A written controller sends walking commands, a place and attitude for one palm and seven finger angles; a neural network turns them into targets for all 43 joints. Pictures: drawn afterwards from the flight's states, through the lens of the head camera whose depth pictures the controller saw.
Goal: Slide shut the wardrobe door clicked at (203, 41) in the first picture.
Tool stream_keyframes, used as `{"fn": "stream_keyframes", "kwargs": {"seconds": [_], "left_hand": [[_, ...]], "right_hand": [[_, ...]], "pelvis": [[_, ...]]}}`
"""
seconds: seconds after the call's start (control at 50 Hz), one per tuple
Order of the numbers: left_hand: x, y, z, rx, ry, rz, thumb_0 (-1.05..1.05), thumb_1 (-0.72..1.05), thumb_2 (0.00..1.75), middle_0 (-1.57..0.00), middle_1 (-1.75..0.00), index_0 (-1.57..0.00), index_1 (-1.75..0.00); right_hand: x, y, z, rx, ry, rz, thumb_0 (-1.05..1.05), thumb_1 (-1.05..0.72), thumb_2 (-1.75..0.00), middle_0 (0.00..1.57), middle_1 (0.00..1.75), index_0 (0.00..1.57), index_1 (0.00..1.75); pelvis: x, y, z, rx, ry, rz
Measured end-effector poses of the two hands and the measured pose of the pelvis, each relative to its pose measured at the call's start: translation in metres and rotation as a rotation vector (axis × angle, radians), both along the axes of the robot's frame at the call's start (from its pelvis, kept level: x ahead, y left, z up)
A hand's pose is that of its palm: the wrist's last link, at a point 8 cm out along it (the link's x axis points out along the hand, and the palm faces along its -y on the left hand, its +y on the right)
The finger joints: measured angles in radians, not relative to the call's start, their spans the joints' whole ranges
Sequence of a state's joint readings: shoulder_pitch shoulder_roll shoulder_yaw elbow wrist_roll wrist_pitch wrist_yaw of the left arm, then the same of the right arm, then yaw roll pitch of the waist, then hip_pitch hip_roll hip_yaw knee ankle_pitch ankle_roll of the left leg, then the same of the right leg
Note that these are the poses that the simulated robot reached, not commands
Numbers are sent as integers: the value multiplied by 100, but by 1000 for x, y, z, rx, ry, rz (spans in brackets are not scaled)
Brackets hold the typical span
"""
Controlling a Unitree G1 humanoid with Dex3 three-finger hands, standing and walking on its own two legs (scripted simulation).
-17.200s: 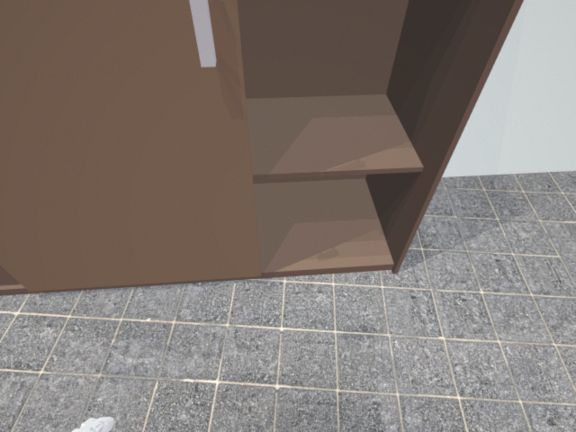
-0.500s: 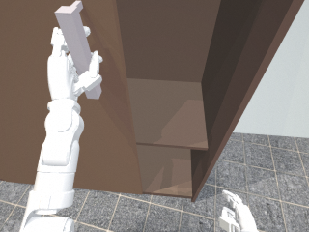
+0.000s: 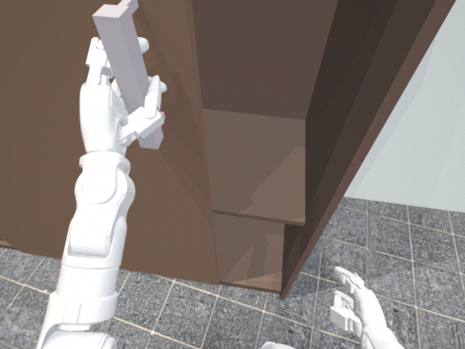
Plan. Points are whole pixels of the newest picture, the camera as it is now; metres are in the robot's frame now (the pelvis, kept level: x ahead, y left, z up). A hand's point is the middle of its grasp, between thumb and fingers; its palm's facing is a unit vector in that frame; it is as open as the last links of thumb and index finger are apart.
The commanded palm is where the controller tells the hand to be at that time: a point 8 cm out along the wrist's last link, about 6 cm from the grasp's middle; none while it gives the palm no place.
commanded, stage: step sideways, sliding the door along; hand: left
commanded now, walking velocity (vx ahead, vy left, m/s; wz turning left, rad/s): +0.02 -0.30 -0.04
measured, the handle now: (142, 79) +0.39 +0.18 +0.25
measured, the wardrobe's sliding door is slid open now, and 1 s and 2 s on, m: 0.25 0.15 0.15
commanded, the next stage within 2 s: none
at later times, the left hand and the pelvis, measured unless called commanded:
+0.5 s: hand (208, 117) +0.35 +0.08 +0.24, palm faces +0.16 -0.99 -0.03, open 7.0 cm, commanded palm +0.32 +0.09 +0.25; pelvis +0.01 -0.06 -0.01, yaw +4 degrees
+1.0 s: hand (227, 121) +0.34 +0.06 +0.24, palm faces +0.07 -1.00 -0.06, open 7.3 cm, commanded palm +0.32 +0.09 +0.25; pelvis -0.02 -0.06 -0.01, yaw +0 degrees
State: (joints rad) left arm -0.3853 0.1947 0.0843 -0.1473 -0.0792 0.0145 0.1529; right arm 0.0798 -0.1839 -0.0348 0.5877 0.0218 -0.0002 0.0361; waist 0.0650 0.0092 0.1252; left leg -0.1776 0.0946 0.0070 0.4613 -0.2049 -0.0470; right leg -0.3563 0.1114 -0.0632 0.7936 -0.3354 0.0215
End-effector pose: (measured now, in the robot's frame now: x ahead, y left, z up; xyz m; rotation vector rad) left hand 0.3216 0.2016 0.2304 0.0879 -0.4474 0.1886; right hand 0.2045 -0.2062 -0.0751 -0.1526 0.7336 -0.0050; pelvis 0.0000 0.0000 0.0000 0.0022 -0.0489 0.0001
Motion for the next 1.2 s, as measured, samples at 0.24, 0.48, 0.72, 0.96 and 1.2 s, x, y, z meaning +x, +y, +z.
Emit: {"fn": "stream_keyframes", "kwargs": {"seconds": [0.24,0.48,0.72,0.96,1.2], "left_hand": [[-1,-31,-1,11,-23,47,-12,64,81,-46,-140,-17,-118],[-1,-68,-2,-6,-24,-34,-10,68,76,-46,-140,-15,-121],[0,-91,-2,19,-34,-130,-10,66,72,-44,-139,-10,-126],[0,-93,-1,25,-22,-133,-8,65,75,-45,-140,-11,-129],[-1,-93,0,14,-9,-132,-6,63,78,-45,-140,-12,-131]], "right_hand": [[14,-28,-9,27,30,76,1,-90,-90,20,30,20,30],[20,-59,-7,-1,1,15,1,-90,-90,19,30,20,30],[-12,-59,-16,21,30,-73,1,-90,-90,19,30,20,30],[-56,-63,-31,17,91,-118,1,-90,-90,20,30,20,30],[-60,-71,-24,-10,72,-133,1,-90,-90,20,30,20,30]], "pelvis": [[4,-50,-5,-31,-1,69],[6,-58,-8,-26,22,70],[-4,-53,-10,-26,27,32],[-21,-56,-12,-22,22,8],[-25,-58,-10,-23,11,6]]}}
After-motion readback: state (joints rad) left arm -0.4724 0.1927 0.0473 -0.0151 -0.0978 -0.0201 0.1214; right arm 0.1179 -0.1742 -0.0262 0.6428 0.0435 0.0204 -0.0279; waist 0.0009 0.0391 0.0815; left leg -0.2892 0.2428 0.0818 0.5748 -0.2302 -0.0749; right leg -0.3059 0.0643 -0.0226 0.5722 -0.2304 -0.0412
